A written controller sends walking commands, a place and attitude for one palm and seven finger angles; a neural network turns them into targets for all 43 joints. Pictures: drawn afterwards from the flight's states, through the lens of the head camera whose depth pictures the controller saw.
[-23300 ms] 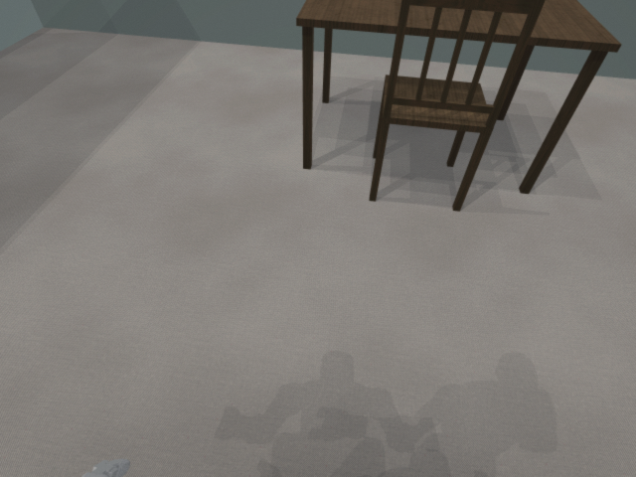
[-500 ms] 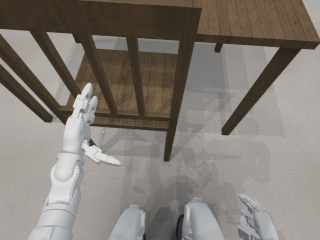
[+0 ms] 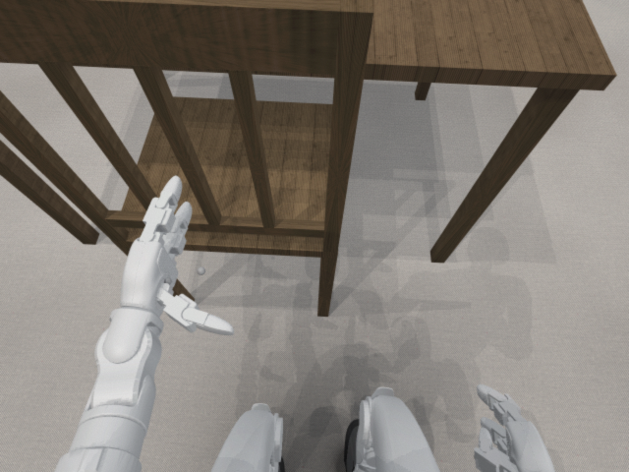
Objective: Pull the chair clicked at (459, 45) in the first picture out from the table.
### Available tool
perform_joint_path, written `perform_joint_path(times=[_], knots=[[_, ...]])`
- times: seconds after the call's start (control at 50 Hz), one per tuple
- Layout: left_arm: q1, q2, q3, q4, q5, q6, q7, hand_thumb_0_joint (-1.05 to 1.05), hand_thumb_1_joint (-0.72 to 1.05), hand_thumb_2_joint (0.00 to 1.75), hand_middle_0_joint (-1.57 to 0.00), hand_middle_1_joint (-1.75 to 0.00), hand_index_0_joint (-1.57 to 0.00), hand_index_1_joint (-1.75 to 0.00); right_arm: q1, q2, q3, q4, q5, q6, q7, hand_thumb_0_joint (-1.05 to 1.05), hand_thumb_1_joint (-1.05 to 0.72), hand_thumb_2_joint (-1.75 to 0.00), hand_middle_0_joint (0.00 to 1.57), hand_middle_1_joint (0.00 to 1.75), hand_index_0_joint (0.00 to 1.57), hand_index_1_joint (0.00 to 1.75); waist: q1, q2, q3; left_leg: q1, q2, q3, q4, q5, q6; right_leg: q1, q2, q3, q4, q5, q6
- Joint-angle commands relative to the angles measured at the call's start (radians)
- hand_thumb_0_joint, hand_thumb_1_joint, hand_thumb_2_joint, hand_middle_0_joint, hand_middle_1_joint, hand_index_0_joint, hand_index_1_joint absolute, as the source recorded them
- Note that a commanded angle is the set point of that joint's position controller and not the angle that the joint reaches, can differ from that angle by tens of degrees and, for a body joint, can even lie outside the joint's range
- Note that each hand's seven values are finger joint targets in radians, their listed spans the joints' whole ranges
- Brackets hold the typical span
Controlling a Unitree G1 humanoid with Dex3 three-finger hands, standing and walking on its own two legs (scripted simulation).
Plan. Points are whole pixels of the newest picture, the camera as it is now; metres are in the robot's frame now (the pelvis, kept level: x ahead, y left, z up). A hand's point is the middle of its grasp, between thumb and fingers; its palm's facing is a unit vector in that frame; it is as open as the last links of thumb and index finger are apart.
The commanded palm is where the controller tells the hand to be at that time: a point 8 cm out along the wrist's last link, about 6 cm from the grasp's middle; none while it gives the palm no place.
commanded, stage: aim the fingers beside a spindle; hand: left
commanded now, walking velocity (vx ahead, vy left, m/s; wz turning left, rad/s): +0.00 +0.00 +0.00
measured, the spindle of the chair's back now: (189, 161) +0.50 +0.18 +0.04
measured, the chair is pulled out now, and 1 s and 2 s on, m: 0.00 0.00 0.00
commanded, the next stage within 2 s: none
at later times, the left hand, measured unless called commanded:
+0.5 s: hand (191, 262) +0.36 +0.16 +0.02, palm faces -0.03 -1.00 -0.08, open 16.9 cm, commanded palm +0.33 +0.21 +0.02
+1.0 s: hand (189, 269) +0.35 +0.17 +0.01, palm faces -0.06 -1.00 -0.05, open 16.9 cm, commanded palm +0.33 +0.22 +0.02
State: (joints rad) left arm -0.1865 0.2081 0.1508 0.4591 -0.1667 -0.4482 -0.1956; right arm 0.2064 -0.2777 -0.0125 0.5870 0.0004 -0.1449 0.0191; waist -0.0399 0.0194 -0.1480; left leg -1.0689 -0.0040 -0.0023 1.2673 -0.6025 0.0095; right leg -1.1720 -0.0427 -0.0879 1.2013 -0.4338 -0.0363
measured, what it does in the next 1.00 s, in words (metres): stands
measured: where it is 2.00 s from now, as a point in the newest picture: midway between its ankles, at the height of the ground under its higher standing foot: outside the picture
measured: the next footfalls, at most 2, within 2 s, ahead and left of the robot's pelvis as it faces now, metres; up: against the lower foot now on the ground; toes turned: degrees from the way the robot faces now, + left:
none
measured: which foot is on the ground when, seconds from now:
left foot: down 0.00-1.00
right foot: down 0.00-1.00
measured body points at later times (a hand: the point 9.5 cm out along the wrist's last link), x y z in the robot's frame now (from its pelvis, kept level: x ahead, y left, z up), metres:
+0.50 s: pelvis +0.00 +0.00 -0.01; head +0.12 +0.00 +0.43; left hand +0.35 +0.21 +0.03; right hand +0.15 -0.24 -0.12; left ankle +0.00 +0.11 -0.63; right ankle +0.07 -0.11 -0.63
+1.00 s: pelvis +0.00 +0.01 +0.00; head +0.12 +0.00 +0.43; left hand +0.35 +0.22 +0.02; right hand +0.15 -0.25 -0.11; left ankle +0.00 +0.11 -0.63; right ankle +0.07 -0.11 -0.63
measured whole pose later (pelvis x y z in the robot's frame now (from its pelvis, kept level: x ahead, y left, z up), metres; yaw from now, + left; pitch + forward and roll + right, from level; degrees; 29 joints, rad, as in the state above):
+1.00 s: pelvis +0.00 +0.01 +0.00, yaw +0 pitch +23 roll -1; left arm -0.21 0.23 0.16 0.48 -0.18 -0.42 -0.21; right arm 0.21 -0.27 0.00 0.58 0.01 -0.13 0.03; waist -0.03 0.02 -0.16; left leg -1.08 -0.01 0.00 1.28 -0.61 0.02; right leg -1.18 -0.04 -0.08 1.21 -0.44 -0.03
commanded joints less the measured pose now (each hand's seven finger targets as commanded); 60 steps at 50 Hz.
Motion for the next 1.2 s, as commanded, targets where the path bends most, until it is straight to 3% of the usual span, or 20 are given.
perform_joint_path(times=[0.0, 0.12, 0.18, 0.24, 0.38, 0.5, 0.54, 0.58, 0.62, 0.64, 0.68, 0.7, 0.78, 0.8, 0.9, 0.94, 1.0, 1.06, 1.14, 1.18], knots=[[-0.241, 0.208, 0.132, -0.261, -0.01, -0.113, 0.045, 0.0, -0.5, 0.3, -0.06, -0.08, -0.06, -0.08, 0.035, -0.131, -0.047, -0.115, -0.008, -0.044, -0.004, 0.0, -0.9, -0.9, 0.2, 0.3, 0.2, 0.3, 0.007, 0.006, -0.45, 0.101, -0.027, -0.018, -0.164, 0.329, 0.006, 0.451, 0.028, 0.092, -0.122, 0.211, 0.011], [-0.165, 0.145, 0.076, -0.167, -0.008, -0.074, 0.006, 0.0, -0.5, 0.3, -0.06, -0.08, -0.06, -0.08, 0.034, -0.134, -0.047, -0.121, 0.001, -0.034, 0.003, 0.0, -0.9, -0.9, 0.2, 0.3, 0.2, 0.3, 0.002, -0.005, -0.413, 0.08, -0.027, -0.007, -0.173, 0.29, 0.004, 0.446, 0.027, 0.093, -0.138, 0.18, 0.009], [-0.181, 0.073, -0.002, -0.162, -0.023, -0.048, -0.032, 0.0, -0.5, 0.3, -0.06, -0.08, -0.06, -0.08, 0.036, -0.137, -0.048, -0.128, 0.011, -0.035, -0.001, 0.0, -0.9, -0.9, 0.2, 0.3, 0.2, 0.3, -0.023, -0.017, -0.382, 0.091, -0.023, -0.014, -0.172, 0.275, 0.007, 0.401, 0.029, 0.081, -0.145, 0.159, 0.01], [-0.207, 0.088, 0.0, -0.222, -0.031, -0.054, -0.026, 0.0, -0.5, 0.3, -0.06, -0.08, -0.06, -0.08, 0.035, -0.14, -0.052, -0.127, 0.008, -0.039, -0.006, 0.0, -0.9, -0.9, 0.2, 0.3, 0.2, 0.3, -0.02, -0.023, -0.397, 0.108, -0.02, -0.029, -0.172, 0.278, 0.005, 0.386, 0.028, 0.074, -0.139, 0.151, 0.012], [-0.248, 0.204, 0.119, -0.268, 0.006, -0.114, 0.065, 0.0, -0.5, 0.3, -0.06, -0.08, -0.06, -0.08, 0.028, -0.135, -0.045, -0.116, -0.013, -0.044, -0.004, 0.0, -0.9, -0.9, 0.2, 0.3, 0.2, 0.3, 0.009, 0.022, -0.435, 0.112, -0.028, -0.03, -0.161, 0.314, 0.0, 0.388, 0.032, 0.074, -0.103, 0.164, 0.007], [-0.176, 0.093, 0.019, -0.182, -0.001, -0.05, 0.014, 0.0, -0.5, 0.3, -0.06, -0.08, -0.06, -0.08, 0.033, -0.135, -0.046, -0.125, 0.0, -0.031, 0.004, 0.0, -0.9, -0.9, 0.2, 0.3, 0.2, 0.3, -0.006, -0.012, -0.424, 0.104, -0.025, -0.021, -0.173, 0.302, 0.001, 0.41, 0.03, 0.072, -0.124, 0.174, 0.007], [-0.142, 0.096, 0.021, -0.185, -0.014, -0.031, -0.004, 0.0, -0.5, 0.3, -0.06, -0.08, -0.06, -0.08, 0.038, -0.139, -0.05, -0.131, 0.006, -0.025, 0.001, 0.0, -0.9, -0.9, 0.2, 0.3, 0.2, 0.3, 0.0, -0.028, -0.42, 0.099, -0.024, -0.022, -0.179, 0.301, 0.0, 0.419, 0.031, 0.073, -0.131, 0.179, 0.009], [-0.172, 0.082, 0.0, -0.188, -0.018, -0.025, -0.01, 0.0, -0.5, 0.3, -0.06, -0.08, -0.06, -0.08, 0.037, -0.14, -0.047, -0.132, 0.009, -0.025, -0.002, 0.0, -0.9, -0.9, 0.2, 0.3, 0.2, 0.3, -0.015, -0.036, -0.392, 0.096, -0.022, -0.029, -0.177, 0.287, 0.002, 0.388, 0.032, 0.066, -0.131, 0.158, 0.009], [-0.212, 0.132, 0.046, -0.213, -0.019, -0.039, 0.007, 0.0, -0.5, 0.3, -0.06, -0.08, -0.06, -0.08, 0.036, -0.142, -0.049, -0.126, 0.006, -0.024, -0.007, 0.0, -0.9, -0.9, 0.2, 0.3, 0.2, 0.3, -0.011, -0.045, -0.383, 0.083, -0.021, -0.032, -0.172, 0.267, 0.001, 0.38, 0.032, 0.071, -0.129, 0.135, 0.011], [-0.244, 0.123, 0.038, -0.237, -0.018, -0.054, 0.016, 0.0, -0.5, 0.3, -0.06, -0.08, -0.06, -0.08, 0.031, -0.138, -0.048, -0.124, 0.003, -0.028, -0.007, 0.0, -0.9, -0.9, 0.2, 0.3, 0.2, 0.3, -0.016, -0.023, -0.39, 0.091, -0.024, -0.031, -0.166, 0.265, 0.003, 0.369, 0.032, 0.074, -0.129, 0.132, 0.012], [-0.292, 0.184, 0.089, -0.296, -0.007, -0.09, 0.047, 0.0, -0.5, 0.3, -0.06, -0.08, -0.06, -0.08, 0.031, -0.14, -0.046, -0.122, -0.006, -0.036, -0.01, 0.0, -0.9, -0.9, 0.2, 0.3, 0.2, 0.3, -0.004, 0.005, -0.422, 0.111, -0.024, -0.038, -0.166, 0.287, 0.0, 0.372, 0.035, 0.071, -0.112, 0.14, 0.008], [-0.287, 0.171, 0.077, -0.323, -0.005, -0.104, 0.054, 0.0, -0.5, 0.3, -0.06, -0.08, -0.06, -0.08, 0.031, -0.133, -0.046, -0.124, -0.01, -0.04, -0.006, 0.0, -0.9, -0.9, 0.2, 0.3, 0.2, 0.3, 0.001, 0.039, -0.449, 0.138, -0.027, -0.037, -0.167, 0.308, -0.003, 0.383, 0.034, 0.074, -0.112, 0.155, 0.007], [-0.241, 0.191, 0.1, -0.272, 0.008, -0.11, 0.059, 0.0, -0.5, 0.3, -0.06, -0.08, -0.06, -0.08, 0.036, -0.136, -0.046, -0.114, -0.012, -0.04, -0.001, 0.0, -0.9, -0.9, 0.2, 0.3, 0.2, 0.3, 0.002, 0.022, -0.459, 0.133, -0.025, -0.033, -0.163, 0.345, -0.003, 0.403, 0.035, 0.071, -0.102, 0.198, 0.005], [-0.208, 0.151, 0.07, -0.242, 0.007, -0.096, 0.046, 0.0, -0.5, 0.3, -0.06, -0.08, -0.06, -0.08, 0.032, -0.13, -0.044, -0.116, -0.011, -0.038, 0.003, 0.0, -0.9, -0.9, 0.2, 0.3, 0.2, 0.3, 0.006, 0.04, -0.443, 0.127, -0.028, -0.025, -0.168, 0.333, -0.005, 0.406, 0.032, 0.073, -0.11, 0.19, 0.005], [-0.141, 0.094, 0.028, -0.102, -0.017, -0.015, -0.02, 0.0, -0.5, 0.3, -0.06, -0.08, -0.06, -0.08, 0.041, -0.144, -0.045, -0.121, 0.012, -0.02, -0.002, 0.0, -0.9, -0.9, 0.2, 0.3, 0.2, 0.3, -0.015, -0.062, -0.346, 0.051, -0.024, -0.018, -0.175, 0.261, 0.003, 0.396, 0.032, 0.074, -0.14, 0.144, 0.008], [-0.195, 0.107, 0.031, -0.16, -0.029, -0.016, -0.029, 0.0, -0.5, 0.3, -0.06, -0.08, -0.06, -0.08, 0.041, -0.144, -0.048, -0.126, 0.012, -0.022, -0.006, 0.0, -0.9, -0.9, 0.2, 0.3, 0.2, 0.3, -0.017, -0.047, -0.383, 0.062, -0.026, -0.017, -0.166, 0.262, 0.005, 0.405, 0.03, 0.083, -0.143, 0.15, 0.011], [-0.224, 0.168, 0.072, -0.332, -0.034, -0.072, -0.004, 0.0, -0.5, 0.3, -0.06, -0.08, -0.06, -0.08, 0.039, -0.137, -0.05, -0.141, 0.001, -0.036, -0.007, 0.0, -0.9, -0.9, 0.2, 0.3, 0.2, 0.3, 0.012, 0.049, -0.479, 0.154, -0.026, -0.03, -0.171, 0.346, -0.004, 0.426, 0.032, 0.078, -0.123, 0.206, 0.005], [-0.233, 0.147, 0.048, -0.389, -0.021, -0.119, 0.035, 0.0, -0.5, 0.3, -0.06, -0.08, -0.06, -0.08, 0.044, -0.128, -0.05, -0.124, -0.012, -0.049, -0.001, 0.0, -0.9, -0.9, 0.2, 0.3, 0.2, 0.3, -0.002, 0.056, -0.49, 0.216, -0.018, -0.046, -0.163, 0.435, -0.014, 0.398, 0.036, 0.062, -0.103, 0.256, 0.006], [-0.172, 0.128, 0.057, -0.203, 0.001, -0.09, 0.049, 0.0, -0.5, 0.3, -0.06, -0.08, -0.06, -0.08, 0.036, -0.136, -0.047, -0.102, -0.008, -0.039, 0.002, 0.0, -0.9, -0.9, 0.2, 0.3, 0.2, 0.3, -0.015, -0.037, -0.371, 0.088, -0.022, -0.034, -0.165, 0.292, -0.003, 0.374, 0.035, 0.066, -0.117, 0.152, 0.01], [-0.161, 0.134, 0.066, -0.11, 0.009, -0.055, 0.035, 0.0, -0.5, 0.3, -0.06, -0.08, -0.06, -0.08, 0.033, -0.143, -0.044, -0.105, 0.001, -0.029, -0.001, 0.0, -0.9, -0.9, 0.2, 0.3, 0.2, 0.3, -0.012, -0.031, -0.317, 0.049, -0.026, -0.025, -0.174, 0.227, 0.0, 0.347, 0.033, 0.069, -0.131, 0.084, 0.004]])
